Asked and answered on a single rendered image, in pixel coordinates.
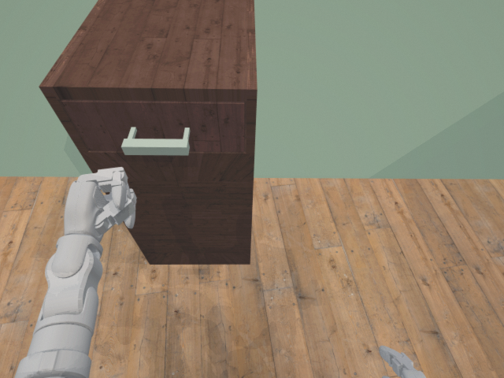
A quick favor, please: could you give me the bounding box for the right robot hand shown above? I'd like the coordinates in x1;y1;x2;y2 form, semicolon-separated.
379;346;426;378

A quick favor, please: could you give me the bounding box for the left robot forearm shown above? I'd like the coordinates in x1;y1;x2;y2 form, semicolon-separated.
14;234;103;378

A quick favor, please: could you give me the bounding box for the left robot hand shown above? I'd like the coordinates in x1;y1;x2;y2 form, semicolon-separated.
64;167;137;243

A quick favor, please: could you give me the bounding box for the drawer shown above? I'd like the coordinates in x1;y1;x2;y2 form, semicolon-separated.
61;99;245;152

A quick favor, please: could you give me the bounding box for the handle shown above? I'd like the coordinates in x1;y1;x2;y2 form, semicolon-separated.
121;127;190;156

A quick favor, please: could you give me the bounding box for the cabinet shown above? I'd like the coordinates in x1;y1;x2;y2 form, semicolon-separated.
39;0;258;265

